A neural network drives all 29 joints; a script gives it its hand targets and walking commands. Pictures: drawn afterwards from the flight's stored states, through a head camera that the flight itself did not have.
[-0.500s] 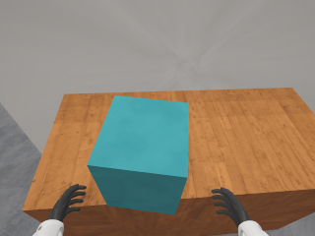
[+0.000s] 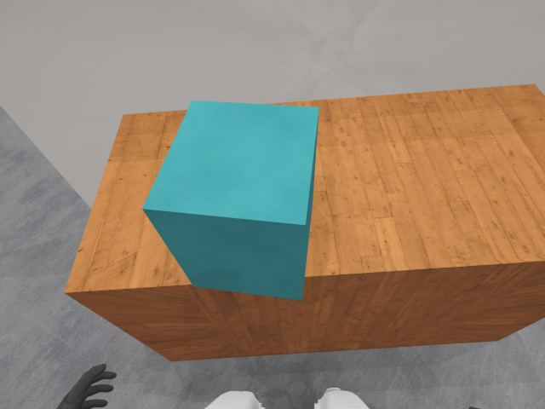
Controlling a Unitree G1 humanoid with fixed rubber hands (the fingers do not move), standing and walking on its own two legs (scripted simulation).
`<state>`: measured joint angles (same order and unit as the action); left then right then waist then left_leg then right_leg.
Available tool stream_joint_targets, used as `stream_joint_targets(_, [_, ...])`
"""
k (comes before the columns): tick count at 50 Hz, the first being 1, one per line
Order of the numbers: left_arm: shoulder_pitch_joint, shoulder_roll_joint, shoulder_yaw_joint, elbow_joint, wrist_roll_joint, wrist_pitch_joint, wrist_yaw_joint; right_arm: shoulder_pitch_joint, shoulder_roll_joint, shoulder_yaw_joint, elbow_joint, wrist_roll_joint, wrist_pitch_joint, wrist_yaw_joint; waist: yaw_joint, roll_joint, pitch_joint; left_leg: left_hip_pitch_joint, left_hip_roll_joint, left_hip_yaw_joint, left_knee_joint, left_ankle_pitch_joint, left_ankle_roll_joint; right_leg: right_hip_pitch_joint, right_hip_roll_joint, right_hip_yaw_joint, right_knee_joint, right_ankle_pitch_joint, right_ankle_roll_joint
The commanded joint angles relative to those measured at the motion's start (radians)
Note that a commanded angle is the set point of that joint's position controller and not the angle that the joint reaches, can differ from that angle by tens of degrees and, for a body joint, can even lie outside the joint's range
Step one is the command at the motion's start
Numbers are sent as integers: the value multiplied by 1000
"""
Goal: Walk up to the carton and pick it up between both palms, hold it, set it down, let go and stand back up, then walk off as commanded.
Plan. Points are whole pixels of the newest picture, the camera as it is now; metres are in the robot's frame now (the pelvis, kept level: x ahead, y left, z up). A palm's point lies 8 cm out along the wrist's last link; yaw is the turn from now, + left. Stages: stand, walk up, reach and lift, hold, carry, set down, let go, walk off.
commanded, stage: walk off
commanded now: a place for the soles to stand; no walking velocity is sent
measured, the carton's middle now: (250, 205) +0.42 +0.06 +0.02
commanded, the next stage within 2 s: stand in 1.36 s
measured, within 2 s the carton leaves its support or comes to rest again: neither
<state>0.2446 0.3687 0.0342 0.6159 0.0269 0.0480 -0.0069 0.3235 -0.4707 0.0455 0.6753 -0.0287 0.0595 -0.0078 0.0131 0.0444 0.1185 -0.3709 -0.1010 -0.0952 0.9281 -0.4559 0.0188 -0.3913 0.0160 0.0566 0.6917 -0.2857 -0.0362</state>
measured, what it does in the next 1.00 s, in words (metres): walks backwards: left foot, then right foot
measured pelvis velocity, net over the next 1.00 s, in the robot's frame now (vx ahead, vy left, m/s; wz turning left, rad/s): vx -0.19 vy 0.00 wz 0.07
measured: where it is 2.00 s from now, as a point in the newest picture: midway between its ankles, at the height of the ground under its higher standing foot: outside the picture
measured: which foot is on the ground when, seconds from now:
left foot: up 0.00-0.04, down 0.06-0.42, up 0.44-0.86, down 0.88-1.00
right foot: down 0.00-0.06, up 0.08-0.40, down 0.42-1.00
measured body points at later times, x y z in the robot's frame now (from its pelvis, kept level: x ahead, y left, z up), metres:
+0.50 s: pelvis -0.13 -0.03 -0.01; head -0.08 -0.07 +0.43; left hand -0.04 +0.28 -0.09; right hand +0.02 -0.33 -0.13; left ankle -0.06 +0.12 -0.69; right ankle -0.14 -0.13 -0.72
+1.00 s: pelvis -0.19 +0.00 -0.01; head -0.14 +0.02 +0.43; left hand -0.11 +0.32 -0.12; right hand -0.09 -0.31 -0.11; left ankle -0.18 +0.14 -0.72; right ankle -0.15 -0.12 -0.71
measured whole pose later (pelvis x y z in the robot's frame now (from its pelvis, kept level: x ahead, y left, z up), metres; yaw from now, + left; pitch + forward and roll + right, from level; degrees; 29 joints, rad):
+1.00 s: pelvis -0.19 +0.00 -0.01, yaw +4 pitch -5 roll +0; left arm 0.24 0.38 0.05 0.69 0.01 0.02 0.01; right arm 0.27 -0.44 0.04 0.77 -0.03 -0.02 -0.01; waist 0.01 -0.02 0.20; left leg -0.31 -0.07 -0.15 0.80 -0.41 0.00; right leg -0.34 0.04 0.08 0.83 -0.50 -0.02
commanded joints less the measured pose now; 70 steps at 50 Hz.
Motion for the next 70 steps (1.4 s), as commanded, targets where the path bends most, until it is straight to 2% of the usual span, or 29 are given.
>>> stream_joint_targets(1, [-80,273,99,-43,-17,11,29,118,-118,-141,31,0,-44,-19,-47,-238,-150,151,84,19,-435,144,20,88,-196,196,-16,418,-120])
stream_joint_targets(3, [15,208,93,-11,-28,15,33,8,-167,-139,6,-25,-48,-12,12,45,-79,173,241,-261,-536,342,73,-114,-31,59,188,-123,-38])
stream_joint_targets(4, [-14,200,91,-29,-34,22,38,-17,-233,-143,-17,-24,-54,-12,-8,112,-91,87,365,-427,-539,459,146,-140,113,77,403,-271,17])
stream_joint_targets(5, [-53,229,101,-36,-21,20,48,-26,-252,-152,-29,-15,-55,-19,-29,74,-53,-26,422,-500,-530,513,228,-99,137,123,551,-319,3])
stream_joint_targets(7, [24,258,98,19,-21,13,46,-152,-206,-139,-76,-18,-51,-33,15,48,-9,-41,368,-364,-508,473,238,-126,125,133,690,-252,13])
stream_joint_targets(10, [43,257,106,26,-23,9,44,-144,-186,-140,-91,-24,-38,-25,-7,122,-24,27,350,-289,-460,540,273,-108,110,109,687,-275,28])
stream_joint_targets(14, [40,240,100,40,-23,4,41,-131,-177,-148,-63,-10,-25,-22,-28,117,-61,170,365,-302,-416,707,265,-105,72,89,420,-326,15])
stream_joint_targets(17, [56,226,92,37,-25,-7,40,-165,-190,-157,-57,-16,-19,-11,-5,199,-101,171,322,-249,-374,763,234,-1,3,30,165,-302,0])
stream_joint_targets(19, [113,222,100,65,-18,-14,36,-181,-212,-165,-45,-16,-8,-10,31,147,-117,57,274,-199,-311,653,177,170,-4,16,-100,-186,-14])
stream_joint_targets(20, [126,235,110,71,-10,-25,41,-183,-182,-158,-27,-9,-2,-7,49,92,-90,-18,167,-158,-174,499,110,209,-39,135,-243,-45,-10])
stream_joint_targets(21, [134,308,119,49,-1,-30,41,-140,-131,-151,-31,-2,4,-10,21,-149,-90,-177,-29,-100,11,10,47,235,-219,441,-330,137,-57])
stream_joint_targets(22, [82,359,135,43,2,-34,41,-166,-137,-163,-35,7,11,-22,12,-192,-58,-211,-107,-168,207,-170,-5,150,-332,557,-300,309,-94])
stream_joint_targets(23, [23,384,137,14,8,-39,50,-184,-157,-163,-43,10,4,-31,14,-191,-57,-206,-76,-208,299,-159,-7,88,-356,590,-258,378,-161])
stream_joint_targets(26, [-68,285,120,-13,-2,-44,52,-93,-180,-160,-6,13,1,-29,-22,-201,-2,-226,-71,-167,355,10,-8,125,-229,389,-257,268,-72])
stream_joint_targets(34, [-12,291,132,0,14,-52,34,-37,-167,-144,27,15,-27,-9,27,-287,-45,-161,11,-119,120,-44,-21,149,-219,374,-304,-272,-122])
stream_joint_targets(40, [12,279,118,27,3,-57,33,1,-144,-138,55,0,-54,-4,21,-267,-64,-42,70,-84,-129,-90,-1,141,-240,325,-214,-96,-155])
stream_joint_targets(42, [-34,273,112,40,-13,-53,35,56,-127,-133,86,-2,-63,-3,-27,-251,-74,110,85,-32,-294,-23,19,67,-223,272,-157,-24,-133])
stream_joint_targets(44, [8,212,100,64,-25,-42,36,52,-123,-134,92,-11,-84,-2,-45,-53,-100,292,130,-144,-517,77,61,-67,-121,115,55,-35,-55])
stream_joint_targets(45, [2,183,90,40,-38,-45,37,-1,-198,-139,58,-18,-96,-3,-31,105,-113,230,301,-449,-552,201,151,-129,15,20,190,-201,6])
stream_joint_targets(46, [-42,227,108,38,-29,-44,47,-5,-214,-140,54,-1,-97,1,-41,55,-80,68,338,-513,-545,215,196,-39,63,72,271,-347,11])
stream_joint_targets(50, [50,219,100,91,-24,-60,32,-171,-171,-124,27,-12,-98,-3,15,160,-35,32,295,-337,-466,290,207,13,18,9,193,-277,14])
stream_joint_targets(53, [82,218,98,100,-20,-76,26,-179,-173,-123,25,-14,-86,2,33,172,-117,-45,226,-218,-364,258,131,245,-7,23,-87,-59,-18])
stream_joint_targets(54, [82,224,107,112,-19,-82,26,-163,-144,-117,54,-14,-77,2,40,98,-119,-82,182,-160,-342,224,93,297,-5,62,-139,-41,-27])
stream_joint_targets(56, [70,295,117,124,-14,-87,30,-146,-114,-121,65,-2,-67,4,20,-37,-129,-22,51,-60,-148,119,25,185,-195,372,-255,-2,-110])
stream_joint_targets(57, [31,311,114,98,-12,-88,28,-109,-121,-128,68,9,-68,2,0,-53,-121,37,39,-30,-136,-4,24,111,-265,411,-253,10,-159])
stream_joint_targets(59, [-27,274,95,98,-17,-90,26,-72,-117,-127,94,13,-77,5,-44,-53,-126,107,75,-47,-262,28,47,72,-211,352,-207,57,-137])
stream_joint_targets(64, [19,199,71,100,-25,-85,28,-189,-164,-129,72,6,-89,6,17,-5,-145,99,231,-222,-412,381,139,131,12,33,-53,98,-20])
stream_joint_targets(68, [33,260,87,113,-20,-93,26,-174,-128,-127,62,9,-83,1,23,-118,-195,118,104,-86,-234,250,42,154,-153,262,-178,192,-104])
stream_joint_targets(70, [-97,251,69,105,-20,-90,13,-151,-157,-103,93,14,-99,-8,-34,-57,-226,194,120,-107,-333,92,38,83,-129,246,-107,33,-103])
